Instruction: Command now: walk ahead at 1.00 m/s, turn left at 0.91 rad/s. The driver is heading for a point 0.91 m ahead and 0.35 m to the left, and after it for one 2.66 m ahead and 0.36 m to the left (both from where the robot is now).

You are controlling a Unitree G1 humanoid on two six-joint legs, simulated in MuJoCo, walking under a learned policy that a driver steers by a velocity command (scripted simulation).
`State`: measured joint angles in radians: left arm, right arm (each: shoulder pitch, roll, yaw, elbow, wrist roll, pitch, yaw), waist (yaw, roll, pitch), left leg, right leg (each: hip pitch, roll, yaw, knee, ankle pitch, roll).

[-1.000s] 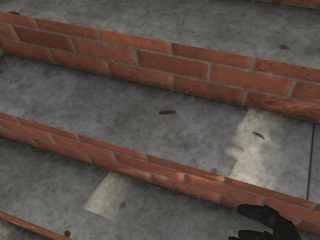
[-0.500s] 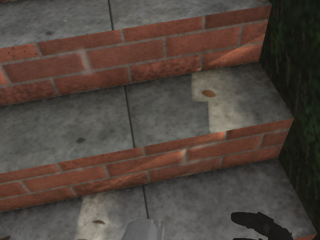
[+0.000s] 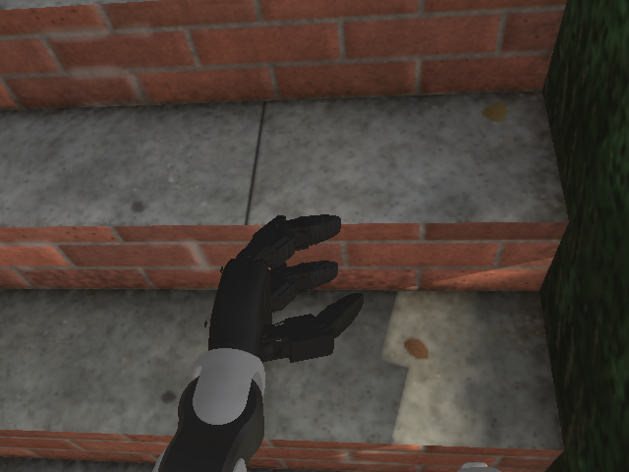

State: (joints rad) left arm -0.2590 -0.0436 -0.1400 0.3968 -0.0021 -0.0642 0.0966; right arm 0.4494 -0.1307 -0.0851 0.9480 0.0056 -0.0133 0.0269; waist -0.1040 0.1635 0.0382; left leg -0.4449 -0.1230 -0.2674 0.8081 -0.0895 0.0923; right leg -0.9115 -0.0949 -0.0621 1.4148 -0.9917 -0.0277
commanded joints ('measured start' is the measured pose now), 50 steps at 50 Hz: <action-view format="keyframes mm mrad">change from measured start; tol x64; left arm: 1 110 290 150 2 0 -32 51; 50 91 482 271 434 27 -51 -91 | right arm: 1 -119 -227 -73 -269 -60 -46 -10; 50 269 -126 -30 -152 11 -11 35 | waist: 1 29 -579 -633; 50 -323 -41 -131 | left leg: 1 -316 11 -25 979 45 -141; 18 -380 129 258 882 69 -67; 24 -217 201 425 -164 -224 18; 27 167 128 534 -919 413 64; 30 729 225 242 -205 1938 82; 37 212 78 107 -379 2135 -51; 39 -200 41 39 -247 2035 -221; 41 -452 52 -31 704 -165 -110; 48 -639 313 17 433 -585 57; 50 450 65 386 72 -92 6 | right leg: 1 832 -412 684 -642 528 -42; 26 1084 -170 -321 -58 1118 110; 32 -563 83 -212 927 89 55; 42 1585 -410 264 -640 1165 -162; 50 292 -128 -261 -820 512 14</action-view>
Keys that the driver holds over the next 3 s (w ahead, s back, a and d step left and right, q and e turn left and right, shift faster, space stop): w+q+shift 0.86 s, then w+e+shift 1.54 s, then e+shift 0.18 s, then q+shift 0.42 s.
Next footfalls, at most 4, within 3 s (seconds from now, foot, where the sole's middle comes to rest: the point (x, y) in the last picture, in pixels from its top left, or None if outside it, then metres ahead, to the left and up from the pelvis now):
0.58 left None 0.00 0.26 -0.80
0.82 right None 0.21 0.02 -0.60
1.00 left None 0.28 0.63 -0.61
1.56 right None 0.51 0.68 -0.41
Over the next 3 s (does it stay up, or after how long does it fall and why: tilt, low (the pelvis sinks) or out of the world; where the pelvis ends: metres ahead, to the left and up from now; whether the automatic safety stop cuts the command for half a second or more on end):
stays up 1.10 0.73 0.75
